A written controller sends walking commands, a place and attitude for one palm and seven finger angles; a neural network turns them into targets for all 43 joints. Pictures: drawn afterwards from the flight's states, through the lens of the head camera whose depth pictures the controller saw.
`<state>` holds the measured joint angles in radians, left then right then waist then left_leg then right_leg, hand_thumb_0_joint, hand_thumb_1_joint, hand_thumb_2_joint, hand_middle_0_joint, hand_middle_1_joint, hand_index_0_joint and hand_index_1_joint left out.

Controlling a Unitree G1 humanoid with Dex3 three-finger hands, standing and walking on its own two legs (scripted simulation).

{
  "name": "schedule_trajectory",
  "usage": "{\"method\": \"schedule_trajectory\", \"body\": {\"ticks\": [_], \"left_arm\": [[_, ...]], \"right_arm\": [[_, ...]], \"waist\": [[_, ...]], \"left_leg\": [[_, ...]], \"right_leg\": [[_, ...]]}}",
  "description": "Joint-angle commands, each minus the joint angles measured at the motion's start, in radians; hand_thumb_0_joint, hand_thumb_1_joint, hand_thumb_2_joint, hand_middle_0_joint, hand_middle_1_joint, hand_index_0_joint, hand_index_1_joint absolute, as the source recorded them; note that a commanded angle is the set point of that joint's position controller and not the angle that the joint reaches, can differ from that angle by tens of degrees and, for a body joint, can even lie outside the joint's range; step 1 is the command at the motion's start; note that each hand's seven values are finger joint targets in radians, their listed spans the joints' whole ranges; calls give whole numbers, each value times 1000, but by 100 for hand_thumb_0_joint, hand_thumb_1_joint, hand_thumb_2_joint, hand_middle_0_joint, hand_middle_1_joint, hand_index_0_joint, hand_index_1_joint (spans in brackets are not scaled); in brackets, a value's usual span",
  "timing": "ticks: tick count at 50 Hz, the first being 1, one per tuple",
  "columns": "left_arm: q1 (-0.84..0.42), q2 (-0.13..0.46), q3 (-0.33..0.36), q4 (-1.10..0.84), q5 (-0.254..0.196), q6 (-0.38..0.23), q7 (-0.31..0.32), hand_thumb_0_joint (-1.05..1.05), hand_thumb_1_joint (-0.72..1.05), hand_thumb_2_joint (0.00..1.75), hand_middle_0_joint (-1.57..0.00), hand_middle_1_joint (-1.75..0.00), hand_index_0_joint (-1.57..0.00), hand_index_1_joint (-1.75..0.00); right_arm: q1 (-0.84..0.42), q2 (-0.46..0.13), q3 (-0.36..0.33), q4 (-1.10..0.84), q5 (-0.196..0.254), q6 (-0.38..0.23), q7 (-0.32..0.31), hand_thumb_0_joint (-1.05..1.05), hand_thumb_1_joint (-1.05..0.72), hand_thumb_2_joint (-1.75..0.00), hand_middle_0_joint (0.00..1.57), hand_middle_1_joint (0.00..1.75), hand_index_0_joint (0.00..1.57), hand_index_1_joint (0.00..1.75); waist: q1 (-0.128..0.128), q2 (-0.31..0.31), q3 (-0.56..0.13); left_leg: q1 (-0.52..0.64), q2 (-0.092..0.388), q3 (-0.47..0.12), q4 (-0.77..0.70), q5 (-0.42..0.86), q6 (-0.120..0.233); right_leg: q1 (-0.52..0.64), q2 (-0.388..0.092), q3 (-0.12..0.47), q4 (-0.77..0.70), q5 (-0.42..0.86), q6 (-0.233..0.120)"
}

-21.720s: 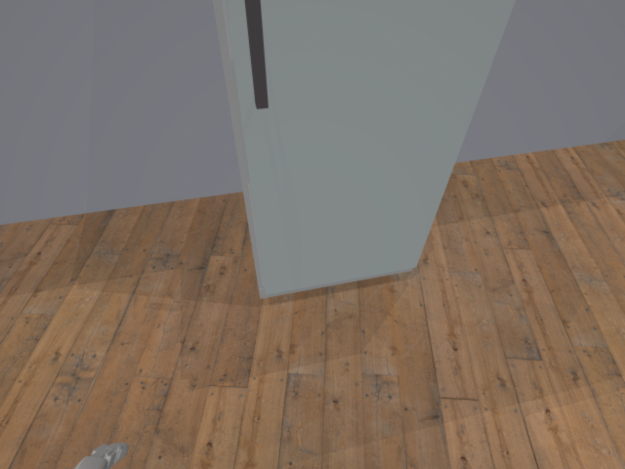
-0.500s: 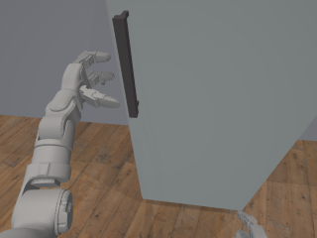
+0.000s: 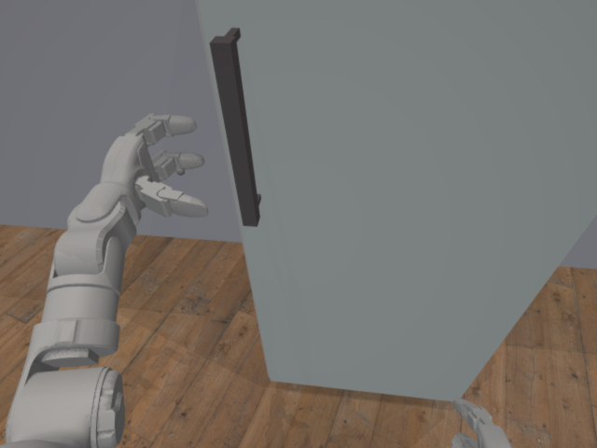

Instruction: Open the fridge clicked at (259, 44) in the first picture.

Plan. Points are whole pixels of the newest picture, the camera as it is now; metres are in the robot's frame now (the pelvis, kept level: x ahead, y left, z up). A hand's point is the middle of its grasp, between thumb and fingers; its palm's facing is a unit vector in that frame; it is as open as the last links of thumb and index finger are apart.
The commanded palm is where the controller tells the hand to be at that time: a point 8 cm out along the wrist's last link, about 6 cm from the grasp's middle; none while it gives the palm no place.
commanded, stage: move the hooked fingers beside the handle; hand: left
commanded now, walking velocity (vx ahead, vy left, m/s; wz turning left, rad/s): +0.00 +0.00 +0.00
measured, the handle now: (243, 139) +0.47 +0.10 +0.22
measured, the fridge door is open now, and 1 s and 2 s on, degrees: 0 0 0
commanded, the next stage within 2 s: none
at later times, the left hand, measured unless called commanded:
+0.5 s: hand (188, 163) +0.39 +0.16 +0.22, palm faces -0.04 -1.00 -0.01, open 14.0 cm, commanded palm +0.38 +0.22 +0.22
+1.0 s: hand (184, 155) +0.41 +0.17 +0.23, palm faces +0.00 -1.00 +0.00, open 13.9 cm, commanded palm +0.38 +0.22 +0.21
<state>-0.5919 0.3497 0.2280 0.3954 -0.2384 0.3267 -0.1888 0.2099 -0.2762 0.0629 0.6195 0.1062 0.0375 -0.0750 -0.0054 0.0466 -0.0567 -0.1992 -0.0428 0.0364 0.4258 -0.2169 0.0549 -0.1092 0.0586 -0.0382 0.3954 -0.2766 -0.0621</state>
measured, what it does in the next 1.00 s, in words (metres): stands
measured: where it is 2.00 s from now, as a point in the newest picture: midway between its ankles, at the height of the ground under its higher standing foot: outside the picture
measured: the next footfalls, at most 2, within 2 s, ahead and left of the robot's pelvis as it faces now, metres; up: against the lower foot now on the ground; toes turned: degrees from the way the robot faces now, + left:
none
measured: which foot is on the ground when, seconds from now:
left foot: down 0.00-1.00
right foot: down 0.00-1.00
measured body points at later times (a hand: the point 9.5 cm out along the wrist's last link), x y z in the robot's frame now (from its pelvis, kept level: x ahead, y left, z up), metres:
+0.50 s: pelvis +0.00 +0.00 +0.00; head -0.02 -0.01 +0.45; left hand +0.39 +0.21 +0.23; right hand +0.15 -0.24 -0.10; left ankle +0.01 +0.08 -0.74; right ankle -0.04 -0.08 -0.74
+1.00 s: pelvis +0.00 +0.00 +0.00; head -0.02 -0.02 +0.45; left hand +0.40 +0.22 +0.23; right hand +0.17 -0.24 -0.09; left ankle +0.01 +0.08 -0.74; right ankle -0.04 -0.08 -0.74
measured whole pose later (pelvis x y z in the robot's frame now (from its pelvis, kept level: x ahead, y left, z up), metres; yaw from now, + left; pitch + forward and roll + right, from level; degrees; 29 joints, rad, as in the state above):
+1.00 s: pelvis +0.00 +0.00 +0.00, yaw +0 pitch +0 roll +0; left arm -0.68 0.36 0.24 0.47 -0.23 0.34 -0.16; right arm 0.19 -0.26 0.08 0.62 0.10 0.04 -0.07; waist -0.01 0.04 -0.07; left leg -0.21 -0.04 0.04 0.43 -0.22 0.05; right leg -0.12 0.06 -0.03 0.40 -0.28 -0.06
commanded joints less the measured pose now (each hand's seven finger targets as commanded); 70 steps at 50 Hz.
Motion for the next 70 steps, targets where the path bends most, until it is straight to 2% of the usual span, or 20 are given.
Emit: {"method": "schedule_trajectory", "body": {"ticks": [1, 6, 13, 20, 22, 24, 28, 30, 34, 37, 40, 44, 45, 47, 50, 56, 59, 63, 66, 70], "left_arm": [[-537, 246, 71, -331, -15, -104, 6, 0, -50, 30, -30, -120, -30, -120], [-582, 223, 45, -345, -20, -150, 2, 0, -50, 30, -30, -120, -30, -120], [-450, 153, 6, -40, -16, -24, -17, 0, -50, 30, -30, -120, -30, -120], [-643, 266, 80, -348, -12, -177, 25, 0, -50, 30, -30, -120, -30, -120], [-651, 235, 65, -351, -10, -201, 33, 0, -50, 30, -30, -120, -30, -120], [-559, 309, 130, -253, 0, -184, 39, 0, -50, 30, -30, -120, -30, -120], [-400, 232, 81, -26, 7, -70, 10, 0, -50, 30, -30, -120, -30, -120], [-369, 166, 20, -10, 3, -38, -13, 0, -50, 30, -30, -120, -30, -120], [-479, 133, -27, -197, -25, -87, -30, 0, -50, 30, -30, -120, -30, -120], [-649, 183, 8, -420, -30, -170, -8, 0, -50, 30, -30, -120, -30, -120], [-618, 248, 80, -453, -20, -205, 31, 0, -50, 30, -30, -120, -30, -120], [-411, 258, 119, -131, 8, -86, 55, 0, -50, 30, -30, -120, -30, -120], [-374, 195, 69, -56, 10, -42, 49, 0, -50, 30, -30, -120, -30, -120], [-337, 196, 62, 12, 14, 13, 36, 0, -50, 30, -30, -120, -30, -120], [-352, 202, 56, -87, 4, -7, 5, 0, -50, 30, -30, -120, -30, -120], [-635, 216, 33, -527, -28, -208, -11, 0, -50, 30, -30, -120, -30, -120], [-563, 198, 26, -367, -26, -167, -2, 0, -50, 30, -30, -120, -30, -120], [-423, 192, 44, 4, -5, -3, 11, 0, -50, 30, -30, -120, -30, -120], [-422, 190, 33, 12, 1, 14, 5, 0, -50, 30, -30, -120, -30, -120], [-574, 219, 42, -269, -18, -130, -3, 0, -50, 30, -30, -120, -30, -120]], "right_arm": [[-137, -113, -46, -168, -9, -55, -15, 0, -90, -90, 20, 30, 20, 30], [-137, -107, -39, -145, -15, -72, -21, 0, -90, -90, 20, 30, 20, 30], [-110, -122, -42, -125, -1, -54, -15, 0, -90, -90, 20, 30, 20, 30], [-130, -110, -43, -165, -18, -69, -12, 0, -90, -90, 20, 30, 20, 30], [-122, -103, -41, -154, -23, -78, -14, 0, -90, -90, 20, 30, 20, 30], [-105, -114, -44, -135, -24, -69, -17, 0, -90, -90, 20, 30, 20, 30], [-95, -121, -41, -127, -10, -47, -19, 0, -90, -90, 20, 30, 20, 30], [-94, -124, -46, -139, -1, -41, -13, 0, -90, -90, 20, 30, 20, 30], [-106, -119, -55, -165, 0, -59, -11, 0, -90, -90, 20, 30, 20, 30], [-117, -113, -53, -167, -11, -84, -15, 0, -90, -90, 20, 30, 20, 30], [-112, -114, -51, -145, -25, -94, -12, 0, -90, -90, 20, 30, 20, 30], [-96, -118, -48, -108, -22, -56, -11, 0, -90, -90, 20, 30, 20, 30], [-104, -115, -40, -113, -15, -43, -11, 0, -90, -90, 20, 30, 20, 30], [-98, -124, -41, -124, -8, -28, -9, 0, -90, -90, 20, 30, 20, 30], [-111, -124, -46, -167, -4, -20, -7, 0, -90, -90, 20, 30, 20, 30], [-149, -101, -44, -182, -16, -74, -17, 0, -90, -90, 20, 30, 20, 30], [-128, -107, -45, -131, -16, -76, -20, 0, -90, -90, 20, 30, 20, 30], [-108, -122, -37, -95, -8, -42, -23, 0, -90, -90, 20, 30, 20, 30], [-109, -127, -43, -126, -3, -31, -16, 0, -90, -90, 20, 30, 20, 30], [-124, -113, -49, -175, -10, -49, -12, 0, -90, -90, 20, 30, 20, 30]], "waist": [[-4, -33, -270], [-21, 20, -291], [-15, -71, -145], [0, -18, -363], [-9, -1, -372], [7, -31, -319], [9, -73, -159], [1, -53, -152], [-19, -33, -221], [-24, 1, -362], [-6, 10, -420], [19, -89, -223], [13, -86, -147], [14, -86, -110], [16, -83, -186], [-22, 43, -410], [-28, 7, -298], [-16, -103, -105], [-1, -81, -165], [-2, -46, -344]], "left_leg": [[211, 32, -77, 0, 278, 14], [264, 37, -91, 4, 294, 7], [144, 38, -96, -9, 167, 2], [251, 36, -99, 2, 293, 9], [286, 41, -100, 4, 322, 6], [240, 46, -88, -3, 291, 7], [123, 40, -73, -21, 214, 5], [133, 39, -72, -13, 228, 5], [214, 47, -91, 10, 267, 7], [321, 46, -110, 17, 346, 6], [350, 47, -110, 19, 413, -1], [173, 43, -72, -9, 283, 1], [130, 40, -68, -21, 242, 0], [101, 40, -66, -18, 224, -1], [127, 35, -65, -3, 280, 6], [360, 41, -95, 29, 428, 10], [305, 44, -87, 22, 339, 6], [107, 33, -73, -9, 154, 4], [109, 29, -72, -2, 191, 5], [210, 27, -82, 18, 310, 16]], "right_leg": [[-43, -50, 53, -45, 367, 34], [-72, -44, 46, -47, 341, 28], [-142, -49, 34, -60, 236, 33], [-31, -48, 53, -34, 337, 25], [-43, -42, 46, -32, 343, 25], [-34, -41, 49, -47, 322, 28], [-62, -48, 40, -56, 307, 33], [-83, -52, 35, -53, 318, 35], [-111, -43, 36, -48, 311, 30], [-92, -37, 40, -31, 350, 25], [-50, -37, 40, -19, 389, 24], [-39, -43, 36, -44, 348, 32], [-63, -48, 35, -50, 325, 34], [-82, -52, 37, -55, 324, 36], [-37, -58, 42, -38, 402, 36], [-51, -41, 49, -20, 444, 29], [-100, -38, 44, -45, 365, 33], [-129, -54, 45, -71, 260, 47], [-91, -63, 49, -52, 302, 43], [-6, -55, 58, -26, 419, 33]]}}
